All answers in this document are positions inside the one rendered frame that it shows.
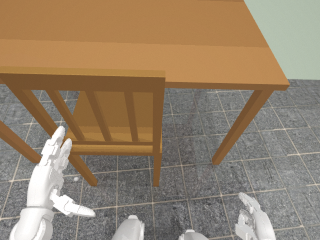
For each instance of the robot left hand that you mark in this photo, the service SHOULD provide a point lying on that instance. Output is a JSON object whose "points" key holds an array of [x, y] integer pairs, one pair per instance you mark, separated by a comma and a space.
{"points": [[48, 173]]}

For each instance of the robot left thigh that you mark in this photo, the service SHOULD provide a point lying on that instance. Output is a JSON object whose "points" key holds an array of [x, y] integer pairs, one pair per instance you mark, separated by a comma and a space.
{"points": [[130, 229]]}

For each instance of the chair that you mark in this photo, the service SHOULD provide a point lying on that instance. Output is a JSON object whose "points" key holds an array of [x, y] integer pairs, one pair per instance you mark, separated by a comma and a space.
{"points": [[118, 112]]}

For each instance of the robot right hand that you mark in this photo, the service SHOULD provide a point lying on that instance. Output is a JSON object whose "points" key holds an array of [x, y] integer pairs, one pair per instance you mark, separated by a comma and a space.
{"points": [[258, 225]]}

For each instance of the table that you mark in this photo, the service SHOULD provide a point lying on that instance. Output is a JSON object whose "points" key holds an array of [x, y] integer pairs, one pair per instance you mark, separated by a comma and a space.
{"points": [[200, 44]]}

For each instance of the left robot forearm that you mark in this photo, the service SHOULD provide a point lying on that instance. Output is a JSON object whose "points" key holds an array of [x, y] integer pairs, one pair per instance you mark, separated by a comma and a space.
{"points": [[35, 223]]}

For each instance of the robot left shin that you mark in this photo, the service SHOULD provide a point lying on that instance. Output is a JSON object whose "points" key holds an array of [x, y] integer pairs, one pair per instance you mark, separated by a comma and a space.
{"points": [[132, 217]]}

